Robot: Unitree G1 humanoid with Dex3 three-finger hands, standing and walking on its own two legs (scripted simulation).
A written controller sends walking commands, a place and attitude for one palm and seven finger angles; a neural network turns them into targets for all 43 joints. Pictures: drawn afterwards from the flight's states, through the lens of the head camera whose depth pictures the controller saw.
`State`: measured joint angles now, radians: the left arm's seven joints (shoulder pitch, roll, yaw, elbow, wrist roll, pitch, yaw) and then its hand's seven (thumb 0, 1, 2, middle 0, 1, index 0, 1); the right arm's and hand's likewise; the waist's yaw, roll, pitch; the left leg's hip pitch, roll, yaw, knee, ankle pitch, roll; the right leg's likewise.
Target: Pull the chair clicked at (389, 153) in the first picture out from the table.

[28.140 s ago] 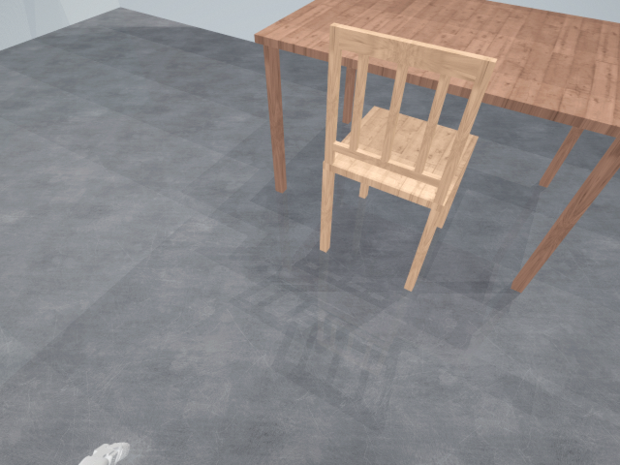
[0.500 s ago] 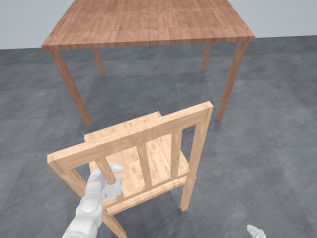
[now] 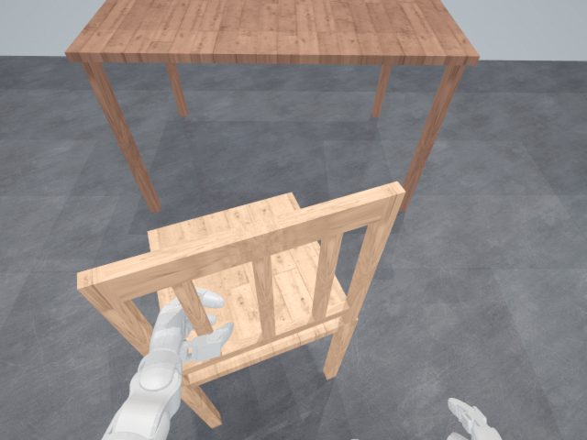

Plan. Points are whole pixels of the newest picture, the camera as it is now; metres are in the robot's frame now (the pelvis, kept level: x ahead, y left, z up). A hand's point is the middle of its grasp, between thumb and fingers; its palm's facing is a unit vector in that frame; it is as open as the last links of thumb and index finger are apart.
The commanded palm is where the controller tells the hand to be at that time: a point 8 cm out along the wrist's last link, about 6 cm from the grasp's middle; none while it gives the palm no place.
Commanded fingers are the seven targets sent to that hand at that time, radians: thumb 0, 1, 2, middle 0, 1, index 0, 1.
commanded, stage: open the thumb and straighten the fingers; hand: left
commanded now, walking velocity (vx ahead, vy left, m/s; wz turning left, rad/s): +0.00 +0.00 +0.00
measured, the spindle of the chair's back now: (265, 300) +0.34 +0.06 -0.06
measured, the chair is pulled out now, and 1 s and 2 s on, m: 0.58 0.58 0.58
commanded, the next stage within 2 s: draw the fingers out of the gap in 0.54 s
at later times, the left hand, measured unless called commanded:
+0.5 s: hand (211, 335) +0.28 +0.13 -0.05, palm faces +0.04 -0.99 -0.16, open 16.8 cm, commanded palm +0.25 +0.18 -0.03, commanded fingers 0.00 -0.55 0.20 0.00 0.00 0.00 0.00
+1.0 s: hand (203, 376) +0.22 +0.13 -0.05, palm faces +0.03 -0.99 -0.16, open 17.5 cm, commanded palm +0.19 +0.18 -0.03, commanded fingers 0.00 -0.55 0.20 0.00 0.00 0.00 0.00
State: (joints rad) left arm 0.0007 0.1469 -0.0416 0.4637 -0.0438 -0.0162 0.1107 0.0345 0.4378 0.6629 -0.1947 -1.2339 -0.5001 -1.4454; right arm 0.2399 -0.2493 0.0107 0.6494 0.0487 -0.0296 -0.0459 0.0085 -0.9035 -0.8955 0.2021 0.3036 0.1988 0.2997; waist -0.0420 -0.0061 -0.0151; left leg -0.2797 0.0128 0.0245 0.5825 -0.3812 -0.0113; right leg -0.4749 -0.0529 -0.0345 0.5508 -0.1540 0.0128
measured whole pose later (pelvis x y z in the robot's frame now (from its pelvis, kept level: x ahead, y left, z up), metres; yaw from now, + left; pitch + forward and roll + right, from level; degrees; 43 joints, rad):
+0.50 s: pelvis +0.01 -0.01 -0.02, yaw +2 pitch +10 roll +0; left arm 0.08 0.14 -0.04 0.24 -0.06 0.14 0.06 -0.01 -0.53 0.21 -0.09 -0.29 -0.10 -0.29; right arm 0.22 -0.26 0.03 0.55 0.03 -0.09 -0.04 0.01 -0.90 -0.90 0.20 0.30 0.20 0.30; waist -0.02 0.05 -0.09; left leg -0.46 0.01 -0.01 0.78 -0.49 -0.02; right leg -0.66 -0.07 -0.06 0.77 -0.27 0.00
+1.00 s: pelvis +0.03 +0.00 -0.03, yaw +2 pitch +11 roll -1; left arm 0.46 0.14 -0.12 -0.13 -0.03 0.19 0.08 -0.01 -0.54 0.21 -0.03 0.00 -0.01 0.00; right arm 0.28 -0.25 0.02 0.48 0.03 -0.11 -0.05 0.01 -0.90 -0.90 0.20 0.30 0.20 0.30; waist -0.02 0.05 -0.14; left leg -0.50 0.01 -0.02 0.86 -0.55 -0.01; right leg -0.69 -0.07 -0.07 0.83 -0.33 0.02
